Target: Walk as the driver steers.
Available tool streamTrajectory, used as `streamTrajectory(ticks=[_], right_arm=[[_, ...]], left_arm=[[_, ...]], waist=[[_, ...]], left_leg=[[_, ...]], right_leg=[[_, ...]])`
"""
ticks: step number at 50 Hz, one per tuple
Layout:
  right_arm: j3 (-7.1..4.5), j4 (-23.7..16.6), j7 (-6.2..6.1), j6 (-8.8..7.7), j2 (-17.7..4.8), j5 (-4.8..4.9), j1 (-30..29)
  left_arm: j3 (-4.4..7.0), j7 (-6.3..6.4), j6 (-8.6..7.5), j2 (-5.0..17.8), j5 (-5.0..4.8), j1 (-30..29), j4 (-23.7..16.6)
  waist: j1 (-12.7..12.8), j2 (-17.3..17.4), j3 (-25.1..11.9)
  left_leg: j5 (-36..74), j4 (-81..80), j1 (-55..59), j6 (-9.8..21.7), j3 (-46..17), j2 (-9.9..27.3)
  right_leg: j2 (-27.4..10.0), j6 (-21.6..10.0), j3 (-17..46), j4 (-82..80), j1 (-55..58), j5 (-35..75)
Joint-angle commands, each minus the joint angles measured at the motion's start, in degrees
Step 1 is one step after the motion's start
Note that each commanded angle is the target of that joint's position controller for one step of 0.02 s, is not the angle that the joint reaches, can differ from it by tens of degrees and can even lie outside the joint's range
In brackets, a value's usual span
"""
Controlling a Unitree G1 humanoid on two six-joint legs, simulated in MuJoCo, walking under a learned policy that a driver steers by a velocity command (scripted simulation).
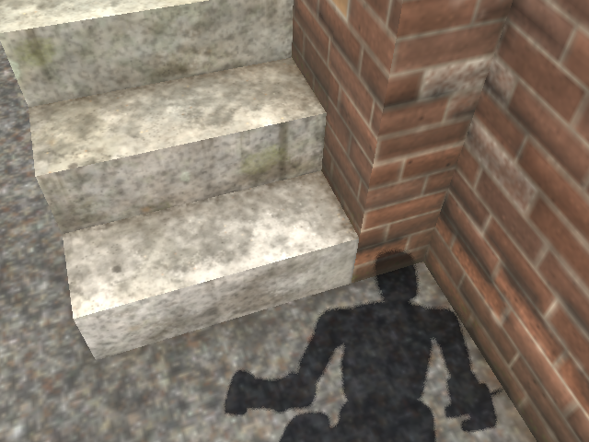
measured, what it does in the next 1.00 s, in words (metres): walks ahead: right foot, then left foot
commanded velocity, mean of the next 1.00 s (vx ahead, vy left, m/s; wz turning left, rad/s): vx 0.45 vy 0.08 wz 0.16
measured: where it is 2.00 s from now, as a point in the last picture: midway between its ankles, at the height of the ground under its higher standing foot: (161, 324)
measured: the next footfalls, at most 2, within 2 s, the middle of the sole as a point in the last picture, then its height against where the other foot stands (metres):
right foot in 0.26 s outside the picture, level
left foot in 0.78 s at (242, 429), level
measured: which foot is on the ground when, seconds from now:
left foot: down 0.00-0.26, up 0.28-0.76, down 0.78-1.00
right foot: up 0.00-0.24, down 0.26-0.78, up 0.80-1.00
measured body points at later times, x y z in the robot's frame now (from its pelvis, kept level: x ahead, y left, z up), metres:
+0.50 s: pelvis +0.24 -0.05 +0.01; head +0.26 -0.07 +0.46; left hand +0.30 +0.23 -0.10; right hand +0.33 -0.31 -0.13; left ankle +0.28 +0.10 -0.67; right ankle +0.23 -0.13 -0.74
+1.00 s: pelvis +0.45 +0.06 -0.01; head +0.51 +0.07 +0.44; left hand +0.52 +0.36 -0.13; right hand +0.58 -0.21 -0.14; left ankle +0.48 +0.10 -0.74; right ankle +0.47 -0.07 -0.69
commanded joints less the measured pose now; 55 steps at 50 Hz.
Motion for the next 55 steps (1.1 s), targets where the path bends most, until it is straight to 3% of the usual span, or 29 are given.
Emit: streamTrajectory(ticks=[1, 5, 7, 8, 10, 12, 13, 14, 15, 16, 18, 20, 24, 27, 32, 33, 34, 35, 37, 39, 40, 41, 42, 43, 44, 46, 47, 49, 55], right_arm=[[-1.84, -1.94, 0.27, -1.12, -8.49, 0.30, -0.98], [-1.74, -0.64, 0.24, 0.38, -10.48, 1.01, 0.51], [-1.71, -0.12, 0.48, 0.80, -11.99, 1.05, 1.85], [-1.19, 1.74, 0.95, 0.78, -9.32, -1.93, 5.03], [-1.74, 2.29, 1.00, 0.64, -11.36, -1.34, 4.82], [-1.63, 3.34, 0.65, 1.22, -11.85, -0.47, 4.94], [-0.71, 3.16, 0.37, 0.98, -9.68, -0.09, 5.61], [1.14, 0.42, 0.41, 0.63, -3.92, 0.57, 5.79], [1.05, 0.31, 0.46, 1.00, -4.11, 0.36, 9.90], [0.18, 0.52, 0.61, 1.81, -8.63, 0.11, 4.12], [0.87, 0.73, 1.20, 1.75, -6.52, 0.10, 1.83], [1.23, 2.17, 1.39, 2.95, -5.48, -1.09, 3.33], [1.30, 1.45, 2.36, 3.56, -4.32, -1.30, -0.68], [1.58, -0.81, 2.88, 3.56, -3.65, -1.62, -7.54], [1.98, -2.44, 3.71, 3.53, -3.39, -1.73, -12.99], [1.85, -2.93, 3.41, 3.85, -3.16, -1.94, -14.02], [1.39, -2.66, 5.19, 5.40, -3.94, -2.53, -13.03], [1.82, -2.63, 5.82, 6.37, -2.58, -3.46, -10.18], [1.49, -1.33, 6.01, 6.79, -2.94, -2.04, -5.94], [-0.35, 0.89, 5.04, 5.83, -6.61, -2.75, 0.07], [-1.84, 2.63, 4.10, 5.39, -10.03, -3.09, 4.62], [-4.12, 1.64, 2.94, 5.77, -17.99, -2.71, 3.60], [-4.40, 1.88, 1.55, 5.84, -17.69, -0.10, 5.76], [-4.28, 1.60, 0.73, 5.53, -16.12, 0.16, 3.73], [-3.32, 0.86, 0.19, 5.53, -12.05, -0.17, 0.42], [-1.96, -0.85, -0.08, 5.67, -8.14, -0.51, -3.37], [-1.80, -0.90, 0.21, 5.19, -8.12, -0.71, -3.41], [-2.55, 0.19, 0.60, 4.94, -10.22, -0.76, -1.25], [-2.85, -1.89, 0.32, 6.23, -10.76, -1.54, -3.30]], left_arm=[[0.24, -0.14, -0.50, 1.57, 0.27, -0.78, -5.11], [-1.10, -1.62, -2.06, -0.62, 0.42, -8.18, -7.33], [-1.22, -2.25, -2.44, 0.25, 0.38, -11.45, -8.80], [-1.31, -3.21, -0.97, -0.05, 5.08, -12.71, -8.20], [-0.92, -3.19, 0.01, 0.96, 4.91, -12.04, -7.96], [-0.06, -2.27, -0.30, 2.94, 5.43, -3.33, -4.46], [0.74, -1.08, -0.98, 5.07, 6.06, 5.58, -1.18], [1.92, -0.04, -1.56, 10.55, 7.28, 14.33, -0.22], [2.87, 0.05, -1.39, 14.87, 5.98, 14.71, 0.25], [2.21, -0.13, -1.27, 10.55, 4.82, 8.67, 0.51], [0.51, -0.73, -1.90, 4.48, 4.06, 2.97, 1.00], [0.31, -0.34, -3.64, 3.21, 4.12, 0.97, 2.38], [0.81, -0.48, -5.71, 3.22, 2.47, 2.98, 6.17], [1.03, -0.29, -6.50, 3.19, 3.06, 4.96, 8.43], [1.24, 0.22, -7.25, 4.04, 2.53, 4.25, 10.50], [0.76, 0.58, -7.47, 2.91, 2.13, 4.90, 11.47], [2.81, 3.40, -6.32, 8.69, 1.39, 6.13, 11.90], [3.02, 5.22, -5.40, 8.98, 1.09, 7.54, 13.09], [3.56, 5.81, -3.91, 9.78, 1.58, 1.76, 11.42], [3.44, 4.65, -2.71, 9.29, 0.57, 2.37, 11.53], [2.90, 4.22, -2.54, 7.93, 1.31, 2.56, 10.78], [1.38, 3.18, -2.32, 1.99, 2.24, 4.80, 8.09], [0.59, 2.95, -1.80, 2.18, 3.24, 1.57, 8.34], [0.12, 2.46, -1.87, 1.54, 3.88, 2.30, 9.00], [0.07, 2.39, -2.11, 1.99, 3.68, 1.43, 9.67], [0.07, 2.76, -1.27, 3.25, 4.20, -0.90, 9.44], [0.00, 3.37, -0.35, 3.27, 4.43, -0.42, 9.98], [-0.50, 3.76, 0.23, 2.62, 3.59, -0.92, 9.99], [-0.92, 5.49, 0.58, 4.52, 2.74, -3.31, 8.52]], waist=[[1.01, 8.01, -0.33], [-1.59, 7.07, 0.59], [-2.97, 7.78, 1.35], [-2.33, 6.86, 1.18], [-1.35, 11.41, 2.36], [3.79, 9.02, -2.44], [7.47, 6.14, -7.77], [10.29, -4.43, -15.18], [7.48, -12.07, -16.00], [6.63, -3.61, -8.97], [3.76, -1.47, -3.72], [1.94, -2.49, -3.04], [2.14, -3.19, -0.27], [3.10, -1.55, 0.65], [2.76, -1.41, 2.26], [2.70, -1.71, 2.58], [2.26, 2.75, 6.82], [0.67, 3.45, 2.70], [-1.26, -1.15, -2.57], [-2.66, -1.72, -8.90], [-4.73, 2.87, -11.86], [-1.33, 20.06, -13.84], [-3.42, 12.24, -14.94], [-0.85, 7.00, -12.57], [0.79, 2.73, -8.06], [2.50, 2.37, -5.22], [2.77, 2.91, -5.50], [2.20, 5.13, -6.22], [1.96, 7.49, -6.31]], left_leg=[[13.42, -11.73, 4.31, 10.44, -11.98, 15.54], [14.96, -11.34, 4.89, 9.65, -5.90, 13.74], [15.11, -10.59, 5.64, 9.47, -5.66, 13.99], [16.07, -10.36, 4.58, 7.27, -4.35, 14.22], [18.81, -8.89, 5.43, 6.81, -5.43, 15.32], [31.84, 3.09, 6.35, 5.55, -2.09, 13.59], [26.96, 14.33, 1.71, 4.34, 0.30, 10.25], [5.26, 32.43, -11.96, 1.96, 2.50, 6.29], [-19.70, 44.42, -23.97, 1.28, -1.35, -0.40], [-16.08, 46.49, -26.52, 1.67, -5.87, 4.70], [-10.86, 40.83, -23.98, 1.54, -5.70, 7.51], [-7.10, 39.26, -18.66, 1.11, -5.19, 7.00], [-0.38, 34.90, -23.38, 0.72, -6.68, 7.37], [4.85, 30.43, -25.20, 0.42, -5.54, 7.63], [9.61, 16.58, -18.49, 1.81, -2.42, 6.28], [9.02, 15.14, -18.25, 2.40, -1.74, 5.80], [5.68, 15.18, -27.26, 2.63, -0.22, 4.97], [4.98, 13.84, -26.55, 3.52, -2.20, 6.25], [1.95, 8.84, -17.68, 5.46, 0.69, 2.86], [1.68, 3.22, -2.63, 8.08, 3.22, -2.18], [6.64, 3.10, 8.46, 10.94, -0.91, 0.51], [27.45, 3.17, 23.02, 20.64, -23.28, 14.98], [36.94, 0.83, 21.76, 22.28, -26.62, 16.30], [33.47, 0.89, 17.39, 20.44, -21.96, 15.51], [31.40, -0.66, 9.69, 18.06, -19.71, 13.19], [31.34, -3.29, 1.65, 15.97, -19.08, 10.49], [33.05, -4.10, 0.10, 14.17, -18.60, 9.19], [36.59, -3.38, 0.90, 12.11, -18.50, 8.39], [20.64, -2.51, -5.05, 3.94, -24.61, 5.82]], right_leg=[[-2.56, 0.79, 1.74, -5.47, -6.29, 3.58], [-1.90, 0.65, -2.99, -23.35, -1.45, 12.53], [-1.27, 0.42, -5.21, -27.78, 1.02, 13.26], [0.80, -0.69, -8.34, -30.41, 4.95, 12.87], [1.56, -2.45, -8.24, -34.10, 8.77, 10.07], [4.20, -4.71, -8.57, -40.32, 20.99, 8.02], [2.34, -5.20, -6.64, -41.34, 32.95, 6.79], [-14.17, -9.19, 13.83, -44.60, 47.09, -3.34], [-22.54, -14.71, 37.30, -53.37, 47.98, -5.15], [-19.16, -13.11, 27.65, -52.38, 41.95, -2.54], [-13.28, -10.51, 14.42, -54.01, 33.18, 8.68], [-10.54, -9.92, 7.12, -56.36, 28.16, 16.89], [-10.53, -10.22, 0.39, -60.52, 28.50, 17.97], [-11.36, -9.70, -3.18, -61.67, 28.92, 17.50], [-10.51, -6.40, -10.55, -60.44, 28.68, 24.50], [-11.27, -5.75, -11.01, -58.32, 29.76, 29.51], [-17.05, -6.54, -6.93, -51.12, 36.38, 55.22], [-19.70, -6.29, -6.78, -47.92, 40.11, 61.79], [-15.91, -3.27, -11.80, -40.01, 39.43, 63.68], [-12.33, -2.70, -12.80, -22.96, 33.48, 55.67], [-8.86, -1.25, -13.09, -9.48, 23.60, 38.95], [3.45, 2.32, -14.57, 9.45, -0.88, -11.39], [2.97, 0.55, -6.24, 15.52, -3.22, -16.42], [-0.28, -1.34, -3.10, 11.90, -2.79, -11.96], [-2.08, -1.16, -3.03, 6.07, 0.05, -8.76], [-2.21, -0.44, -4.16, -0.93, 4.82, -7.11], [-1.46, 0.22, -5.67, -5.11, 6.81, -6.51], [-0.94, 1.13, -6.00, -11.63, 8.24, -5.92], [0.44, 0.20, -4.92, -25.35, 15.10, -1.27]])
